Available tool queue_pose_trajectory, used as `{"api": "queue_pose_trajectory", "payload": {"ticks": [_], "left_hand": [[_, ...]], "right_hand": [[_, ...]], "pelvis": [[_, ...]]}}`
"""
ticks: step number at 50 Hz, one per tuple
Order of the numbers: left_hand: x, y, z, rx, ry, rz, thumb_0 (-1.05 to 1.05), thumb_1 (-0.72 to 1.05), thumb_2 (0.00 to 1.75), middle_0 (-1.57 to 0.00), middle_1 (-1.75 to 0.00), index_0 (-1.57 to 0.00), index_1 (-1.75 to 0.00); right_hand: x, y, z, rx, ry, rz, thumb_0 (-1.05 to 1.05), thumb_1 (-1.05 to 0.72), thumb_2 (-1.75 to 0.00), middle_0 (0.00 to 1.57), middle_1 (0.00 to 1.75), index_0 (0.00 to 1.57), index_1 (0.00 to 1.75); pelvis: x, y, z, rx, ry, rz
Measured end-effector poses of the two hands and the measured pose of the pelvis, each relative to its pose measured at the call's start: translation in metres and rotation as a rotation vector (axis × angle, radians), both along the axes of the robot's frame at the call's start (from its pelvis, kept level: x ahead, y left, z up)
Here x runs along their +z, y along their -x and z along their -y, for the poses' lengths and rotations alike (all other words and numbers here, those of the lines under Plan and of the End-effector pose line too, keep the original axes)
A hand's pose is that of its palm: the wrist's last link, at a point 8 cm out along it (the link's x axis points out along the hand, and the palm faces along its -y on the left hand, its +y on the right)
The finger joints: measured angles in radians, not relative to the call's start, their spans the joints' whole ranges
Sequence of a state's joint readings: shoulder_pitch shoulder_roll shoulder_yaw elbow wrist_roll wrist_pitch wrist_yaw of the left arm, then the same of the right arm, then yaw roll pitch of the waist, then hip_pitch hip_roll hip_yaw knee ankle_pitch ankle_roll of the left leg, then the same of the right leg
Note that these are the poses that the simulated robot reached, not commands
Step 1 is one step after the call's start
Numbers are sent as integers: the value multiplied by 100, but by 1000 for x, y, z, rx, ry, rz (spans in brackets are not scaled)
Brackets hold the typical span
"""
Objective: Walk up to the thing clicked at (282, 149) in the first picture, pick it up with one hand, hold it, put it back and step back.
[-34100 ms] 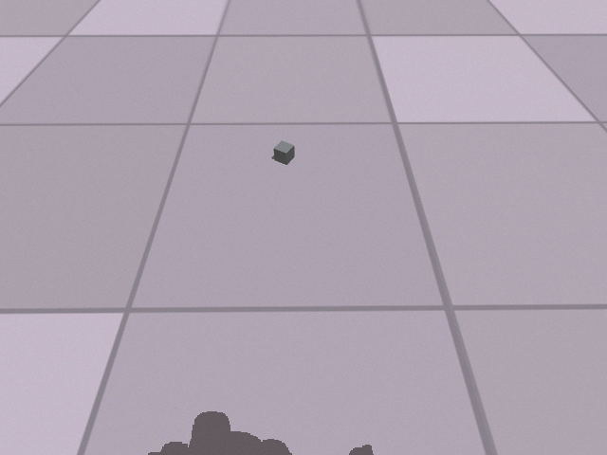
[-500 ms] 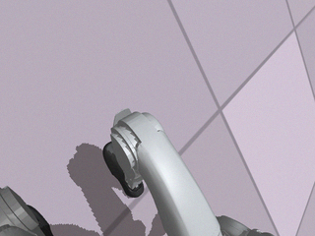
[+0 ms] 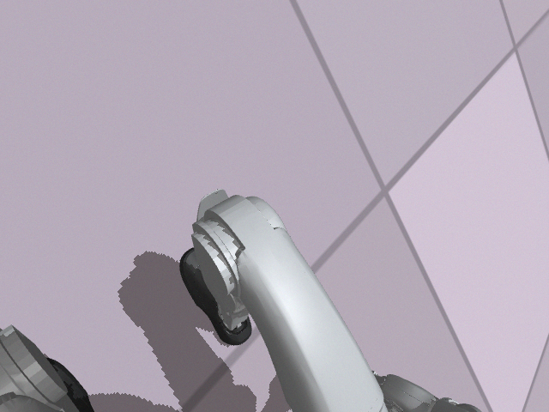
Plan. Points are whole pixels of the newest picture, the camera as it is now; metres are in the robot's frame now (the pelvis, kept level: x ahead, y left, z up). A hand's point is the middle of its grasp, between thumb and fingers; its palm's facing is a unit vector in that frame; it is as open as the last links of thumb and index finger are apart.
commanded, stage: close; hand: left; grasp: from above
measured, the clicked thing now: out of the picture +0.48 +0.31 -0.29
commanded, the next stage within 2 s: settle in 0.88 s
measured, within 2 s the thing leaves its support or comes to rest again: leaves its support in 1.42 s
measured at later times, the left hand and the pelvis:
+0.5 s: hand out of the picture +0.47 +0.30 -0.26, palm faces -0.05 -0.46 -0.88, open 11.2 cm; pelvis +0.00 +0.00 +0.00, yaw +0 degrees
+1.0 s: hand out of the picture +0.47 +0.30 -0.25, palm faces -0.05 -0.46 -0.88, open 10.8 cm; pelvis +0.00 +0.00 +0.00, yaw +0 degrees
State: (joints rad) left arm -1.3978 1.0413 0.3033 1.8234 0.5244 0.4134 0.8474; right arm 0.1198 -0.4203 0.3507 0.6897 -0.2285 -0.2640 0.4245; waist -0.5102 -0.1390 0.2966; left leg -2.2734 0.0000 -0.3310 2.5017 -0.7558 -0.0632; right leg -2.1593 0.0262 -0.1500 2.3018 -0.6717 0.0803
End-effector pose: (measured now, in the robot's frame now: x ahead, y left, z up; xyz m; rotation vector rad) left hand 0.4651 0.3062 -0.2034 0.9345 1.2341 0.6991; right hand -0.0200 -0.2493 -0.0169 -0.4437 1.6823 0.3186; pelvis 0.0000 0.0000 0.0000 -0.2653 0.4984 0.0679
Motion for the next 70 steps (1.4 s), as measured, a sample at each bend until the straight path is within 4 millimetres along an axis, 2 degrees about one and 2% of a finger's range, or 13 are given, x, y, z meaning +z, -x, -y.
{"api": "queue_pose_trajectory", "payload": {"ticks": [50,70], "left_hand": [[8,0,0,-10,-4,-8,0,0,57,-50,-63,-51,-63],[16,-2,-6,30,10,20,0,-1,48,-62,-58,-64,-56]], "right_hand": [[0,1,2,-3,2,-1,0,-89,-89,20,30,20,29],[2,-1,-2,-27,-17,0,0,-91,-89,20,30,20,29]], "pelvis": [[3,1,0,2,-2,-3],[7,0,0,0,-5,-16]]}}
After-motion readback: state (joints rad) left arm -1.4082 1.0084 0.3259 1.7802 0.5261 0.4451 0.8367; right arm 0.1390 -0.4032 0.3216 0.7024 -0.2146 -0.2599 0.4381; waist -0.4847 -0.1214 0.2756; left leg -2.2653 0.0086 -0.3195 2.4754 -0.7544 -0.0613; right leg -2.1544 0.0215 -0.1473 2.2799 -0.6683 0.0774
